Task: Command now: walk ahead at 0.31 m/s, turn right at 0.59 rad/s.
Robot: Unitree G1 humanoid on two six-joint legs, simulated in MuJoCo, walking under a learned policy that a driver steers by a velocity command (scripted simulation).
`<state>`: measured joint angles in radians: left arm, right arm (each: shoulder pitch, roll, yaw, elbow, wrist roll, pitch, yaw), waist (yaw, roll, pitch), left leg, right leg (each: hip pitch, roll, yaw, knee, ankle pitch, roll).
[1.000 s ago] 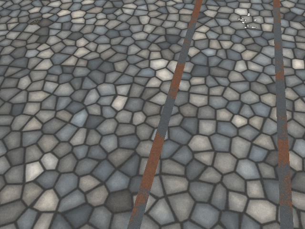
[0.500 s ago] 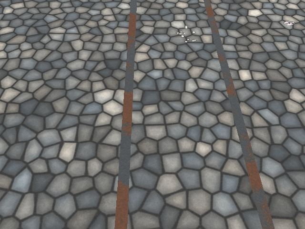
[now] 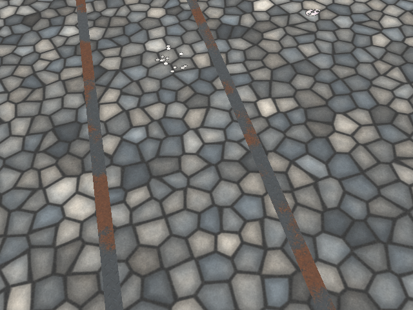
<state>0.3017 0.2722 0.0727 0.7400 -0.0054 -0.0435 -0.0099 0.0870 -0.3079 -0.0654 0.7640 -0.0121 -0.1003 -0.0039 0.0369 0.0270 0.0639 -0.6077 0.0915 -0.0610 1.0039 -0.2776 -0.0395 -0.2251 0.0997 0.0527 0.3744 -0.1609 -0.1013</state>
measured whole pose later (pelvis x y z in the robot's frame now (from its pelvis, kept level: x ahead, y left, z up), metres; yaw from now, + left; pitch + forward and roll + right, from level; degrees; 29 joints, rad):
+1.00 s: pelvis +0.33 +0.02 -0.02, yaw -1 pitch +3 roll -1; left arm 0.40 0.28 0.08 0.81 -0.01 -0.06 0.02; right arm 0.09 -0.28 -0.05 0.67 0.02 -0.02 0.07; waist 0.08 0.02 0.02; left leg -0.61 0.05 0.04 0.66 -0.13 0.05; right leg 0.13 -0.07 -0.22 0.28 -0.43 0.07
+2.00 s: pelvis +0.65 +0.07 -0.01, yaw +21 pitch -1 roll -1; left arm 0.18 0.23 0.02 0.78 0.02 -0.02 0.00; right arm 0.24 -0.23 -0.03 0.77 -0.02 0.01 -0.01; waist 0.02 -0.01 0.02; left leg -0.21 0.00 -0.05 0.56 -0.33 -0.01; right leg -0.30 0.00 0.00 0.51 -0.19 0.01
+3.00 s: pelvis +0.80 +0.09 +0.00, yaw +21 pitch +0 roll +0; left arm 0.38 0.21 0.03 1.08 0.00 -0.09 -0.02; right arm 0.19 -0.28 -0.07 0.89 0.02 -0.08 0.00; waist 0.05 0.03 0.00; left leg -0.57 0.09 0.00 1.00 -0.18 0.03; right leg -0.03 0.04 -0.04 0.26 -0.24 -0.06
